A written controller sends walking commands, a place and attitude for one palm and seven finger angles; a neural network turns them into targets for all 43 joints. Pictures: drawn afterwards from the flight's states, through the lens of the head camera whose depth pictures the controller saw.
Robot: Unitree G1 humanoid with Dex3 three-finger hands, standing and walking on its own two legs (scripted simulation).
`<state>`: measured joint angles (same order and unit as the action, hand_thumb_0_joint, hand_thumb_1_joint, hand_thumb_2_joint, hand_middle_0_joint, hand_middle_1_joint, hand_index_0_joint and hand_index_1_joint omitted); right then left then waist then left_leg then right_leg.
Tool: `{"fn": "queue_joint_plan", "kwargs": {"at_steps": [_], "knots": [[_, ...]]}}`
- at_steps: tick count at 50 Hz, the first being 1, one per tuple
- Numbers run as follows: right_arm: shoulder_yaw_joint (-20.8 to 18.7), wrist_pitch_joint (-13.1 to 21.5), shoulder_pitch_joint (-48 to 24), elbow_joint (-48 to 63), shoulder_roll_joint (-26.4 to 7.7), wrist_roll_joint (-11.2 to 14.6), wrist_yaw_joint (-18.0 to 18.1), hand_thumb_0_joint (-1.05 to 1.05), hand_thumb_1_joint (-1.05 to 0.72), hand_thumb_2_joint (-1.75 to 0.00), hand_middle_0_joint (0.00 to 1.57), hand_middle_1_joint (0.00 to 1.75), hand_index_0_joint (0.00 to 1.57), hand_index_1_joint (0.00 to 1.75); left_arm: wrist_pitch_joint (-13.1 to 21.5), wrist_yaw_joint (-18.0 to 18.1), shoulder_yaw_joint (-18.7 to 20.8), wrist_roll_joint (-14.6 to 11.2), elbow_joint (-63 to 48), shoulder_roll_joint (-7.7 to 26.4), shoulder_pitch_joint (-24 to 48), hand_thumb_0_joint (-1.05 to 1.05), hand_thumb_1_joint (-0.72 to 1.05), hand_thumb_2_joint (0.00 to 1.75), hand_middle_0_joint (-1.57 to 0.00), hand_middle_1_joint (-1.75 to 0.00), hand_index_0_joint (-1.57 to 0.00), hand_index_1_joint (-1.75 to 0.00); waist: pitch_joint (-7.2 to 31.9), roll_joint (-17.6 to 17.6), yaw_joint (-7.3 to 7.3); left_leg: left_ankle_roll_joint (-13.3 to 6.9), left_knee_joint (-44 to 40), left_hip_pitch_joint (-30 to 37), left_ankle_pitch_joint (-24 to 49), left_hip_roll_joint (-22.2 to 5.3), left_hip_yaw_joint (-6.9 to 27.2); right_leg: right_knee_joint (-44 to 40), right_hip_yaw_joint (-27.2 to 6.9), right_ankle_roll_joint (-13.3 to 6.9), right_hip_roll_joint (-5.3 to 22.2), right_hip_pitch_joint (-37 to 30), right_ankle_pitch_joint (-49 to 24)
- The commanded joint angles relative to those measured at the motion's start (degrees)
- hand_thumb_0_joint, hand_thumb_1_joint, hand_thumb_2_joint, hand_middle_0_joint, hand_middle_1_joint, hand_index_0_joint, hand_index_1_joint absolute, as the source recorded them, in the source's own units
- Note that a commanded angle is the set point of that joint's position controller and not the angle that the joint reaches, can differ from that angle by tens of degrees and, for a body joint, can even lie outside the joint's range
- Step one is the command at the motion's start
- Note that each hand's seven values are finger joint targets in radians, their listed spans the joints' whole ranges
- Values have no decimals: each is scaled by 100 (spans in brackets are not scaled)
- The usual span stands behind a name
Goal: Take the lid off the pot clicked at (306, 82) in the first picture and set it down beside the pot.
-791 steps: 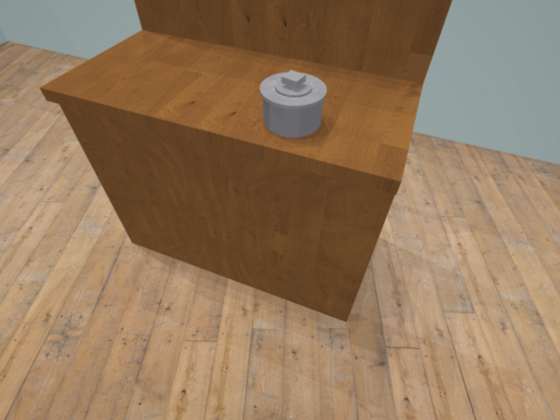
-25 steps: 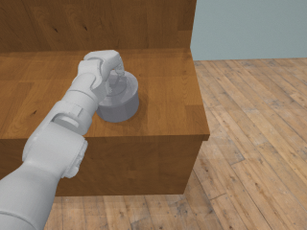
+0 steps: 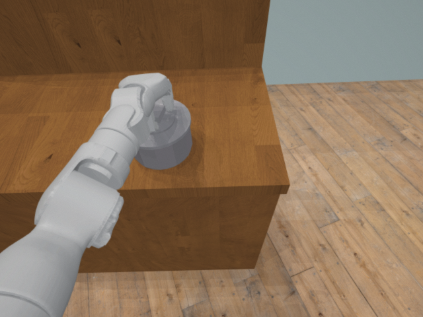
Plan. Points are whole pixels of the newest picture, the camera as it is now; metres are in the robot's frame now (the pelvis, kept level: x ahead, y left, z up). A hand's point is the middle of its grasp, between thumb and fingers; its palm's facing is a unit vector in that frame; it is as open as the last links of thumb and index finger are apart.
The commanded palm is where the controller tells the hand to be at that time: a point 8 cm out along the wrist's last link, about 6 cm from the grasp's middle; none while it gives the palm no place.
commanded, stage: close the fingers and squeeze the knob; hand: left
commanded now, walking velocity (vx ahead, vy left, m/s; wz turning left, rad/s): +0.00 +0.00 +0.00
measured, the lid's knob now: (153, 113) +0.51 +0.10 +0.11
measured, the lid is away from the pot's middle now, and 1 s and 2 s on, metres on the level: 0.00 0.00 0.01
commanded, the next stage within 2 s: lift the lid straight up in 1.00 s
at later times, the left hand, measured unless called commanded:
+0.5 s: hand (149, 114) +0.48 +0.10 +0.13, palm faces -0.36 -0.05 -0.93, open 7.8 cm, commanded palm +0.47 +0.10 +0.19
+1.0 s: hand (148, 115) +0.48 +0.10 +0.13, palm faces -0.36 -0.06 -0.93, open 7.8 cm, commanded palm +0.47 +0.11 +0.19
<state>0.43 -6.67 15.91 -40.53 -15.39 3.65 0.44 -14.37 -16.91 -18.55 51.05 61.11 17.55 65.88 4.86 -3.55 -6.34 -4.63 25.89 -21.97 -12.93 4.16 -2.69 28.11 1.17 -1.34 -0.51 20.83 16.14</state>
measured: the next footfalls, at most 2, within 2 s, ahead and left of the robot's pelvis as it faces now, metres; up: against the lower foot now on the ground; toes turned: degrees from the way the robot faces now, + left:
none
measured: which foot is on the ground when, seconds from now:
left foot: down 0.00-1.00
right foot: down 0.00-1.00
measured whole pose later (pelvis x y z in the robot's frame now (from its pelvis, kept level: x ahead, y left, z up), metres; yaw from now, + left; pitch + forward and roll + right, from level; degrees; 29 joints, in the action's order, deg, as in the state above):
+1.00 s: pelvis +0.00 +0.00 +0.00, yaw -1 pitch +8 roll +0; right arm 0.5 -7.7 15.6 -39.6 -15.7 3.8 1.0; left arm -13.0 -18.0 -16.2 51.5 59.0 19.3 64.0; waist 4.6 -3.4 -6.6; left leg -4.6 25.9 -21.4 -13.1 3.5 -3.1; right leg 26.9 0.6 -1.4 -1.2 19.9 15.4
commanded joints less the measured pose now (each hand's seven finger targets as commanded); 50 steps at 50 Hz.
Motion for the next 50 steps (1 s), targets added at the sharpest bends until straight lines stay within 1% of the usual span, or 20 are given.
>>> {"fn": "queue_joint_plan", "kwargs": {"at_steps": [1, 3, 6, 10, 14, 15, 19, 21, 22, 26, 27, 31, 33, 34, 37, 40, 44, 45, 48, 50], "knots": [[-262, 205, 160, 558, -802, -18, 67, 0, -90, -90, 20, 30, 20, 30, 24, 164, 390, 110, -1049, 1249, 3201, 0, 17, 95, -62, -99, -62, -99, 2321, 607, -94, -25, 76, 1798, 1900, -153, 456, -233, -60, -78, -98, -318, -2276], [-257, 187, 153, 564, -806, -5, 72, 0, -90, -90, 20, 30, 20, 30, -18, 126, 346, 131, -889, 1187, 2983, 0, 19, 94, -64, -100, -64, -100, 2181, 725, -90, -33, 89, 1702, 1941, -151, 431, -251, -57, -70, -103, -309, -2333], [-261, 170, 114, 589, -794, -2, 54, 0, -90, -90, 20, 30, 20, 30, 24, 65, 162, 116, -959, 961, 2942, 0, 23, 91, -66, -101, -66, -101, 2114, 589, -112, -30, 122, 1757, 2115, -151, 435, -239, -52, -70, -105, -219, -2386], [-273, 168, 114, 652, -780, -31, 35, 0, -90, -90, 20, 30, 20, 30, 132, 70, 516, 107, -1337, 1367, 2938, 0, 29, 86, -69, -103, -69, -103, 2438, 397, -2, -29, 178, 1956, 2518, -181, 495, -189, -68, -88, -88, -431, -2584], [-289, 136, 99, 671, -769, -7, 20, 0, -90, -90, 20, 30, 20, 30, 141, 16, 267, 70, -1333, 1052, 2762, 0, 35, 81, -72, -104, -72, -104, 2297, 569, -48, -54, 190, 1875, 2616, -180, 437, -249, -58, -70, -86, -419, -2729], [-293, 122, 92, 643, -780, -11, 11, 0, -90, -90, 20, 30, 20, 30, 122, 49, 421, 95, -1357, 1246, 2778, 0, 36, 79, -73, -104, -73, -104, 2299, 612, -18, -54, 193, 1886, 2575, -200, 452, -221, -57, -58, -99, -447, -2687], [-265, 99, 71, 640, -808, 7, 36, 0, -90, -90, 20, 30, 20, 30, 82, 48, 458, 50, -1276, 1340, 2796, 0, 42, 73, -76, -104, -76, -104, 2222, 667, -21, -63, 121, 1652, 2255, -153, 386, -253, -79, -72, -69, -592, -2723], [-252, 108, -3, 672, -775, 5, 22, 0, -90, -90, 20, 30, 20, 30, 53, 59, 474, 103, -1273, 1380, 2727, 0, 39, 79, -74, -103, -73, -102, 2235, 591, 19, -62, 126, 1713, 2218, -133, 395, -235, -91, -63, -88, -581, -2664], [-241, 82, -26, 653, -764, 26, 25, 0, -90, -90, 20, 30, 20, 30, 19, 42, 244, 97, -1139, 1121, 2667, 0, 39, 81, -73, -103, -72, -101, 2081, 621, -46, -56, 121, 1662, 2158, -148, 381, -234, -58, -60, -85, -478, -2595], [-252, 80, 7, 663, -776, 2, 31, 0, -90, -90, 20, 30, 20, 30, 65, 61, 485, 149, -1375, 1423, 2851, 0, 40, 85, -71, -102, -70, -100, 2343, 539, -6, -51, 136, 1811, 2243, -158, 416, -228, -81, -69, -91, -525, -2602], [-237, 83, -21, 676, -754, 5, 37, 0, -90, -90, 20, 30, 20, 30, 38, 50, 308, 131, -1195, 1197, 2745, 0, 41, 86, -71, -102, -70, -100, 2199, 510, -34, -52, 133, 1737, 2189, -147, 398, -231, -65, -72, -90, -475, -2560], [-228, 66, 16, 633, -804, 17, 79, 0, -90, -90, 20, 30, 20, 30, -1, 51, 482, 125, -1006, 1446, 2788, 0, 44, 87, -72, -102, -71, -99, 2082, 790, -50, -74, 78, 1492, 1843, -135, 343, -277, -91, -53, -88, -577, -2543], [-213, 84, -30, 679, -790, 22, 92, 0, -90, -90, 20, 30, 20, 30, 7, 61, 553, 145, -1137, 1573, 2836, 0, 46, 88, -73, -102, -71, -100, 2195, 678, -13, -70, 67, 1529, 1864, -128, 350, -259, -110, -64, -67, -664, -2596], [-230, 99, -24, 721, -778, -7, 97, 0, -90, -90, 20, 30, 20, 30, 88, 36, 510, 105, -1381, 1459, 2913, 0, 47, 89, -73, -102, -72, -100, 2379, 570, -1, -81, 105, 1650, 2091, -129, 362, -262, -119, -77, -43, -703, -2715], [-214, 62, -11, 678, -787, 26, 108, 0, -90, -90, 20, 30, 20, 30, 42, 31, 485, 151, -968, 1469, 2622, 0, 50, 90, -75, -103, -73, -100, 2018, 714, -31, -71, 85, 1456, 1971, -159, 335, -270, -95, -55, -73, -616, -2619], [-233, 78, -13, 706, -788, 11, 99, 0, -90, -90, 20, 30, 20, 30, 101, 58, 608, 180, -1256, 1635, 2833, 0, 53, 91, -76, -104, -74, -101, 2203, 513, 10, -63, 114, 1626, 2164, -179, 388, -237, -93, -77, -67, -617, -2636], [-251, 75, 34, 693, -782, 0, 79, 0, -90, -90, 20, 30, 20, 30, 102, 50, 385, 148, -1254, 1284, 2807, 0, 57, 93, -78, -105, -76, -101, 2181, 441, -25, -45, 97, 1732, 2211, -190, 392, -288, -54, -85, -83, -414, -2496], [-252, 73, 48, 675, -796, 3, 86, 0, -90, -90, 20, 30, 20, 30, 79, 90, 604, 177, -1067, 1559, 2661, 0, 58, 93, -79, -106, -77, -102, 2094, 530, 3, -46, 105, 1679, 2103, -207, 402, -268, -53, -82, -97, -450, -2423], [-236, 94, 43, 685, -807, 5, 114, 0, -90, -90, 20, 30, 20, 30, 37, 126, 701, 208, -1027, 1737, 2728, 0, 62, 94, -80, -106, -78, -102, 2215, 712, 24, -56, 55, 1541, 1856, -173, 357, -285, -98, -70, -90, -642, -2464], [-237, 88, 8, 688, -797, 18, 113, 0, -90, -90, 20, 30, 20, 30, 65, 102, 440, 172, -1135, 1433, 2858, 0, 64, 95, -81, -107, -79, -103, 2165, 587, -36, -45, 48, 1581, 1864, -190, 374, -277, -75, -74, -78, -531, -2402]]}}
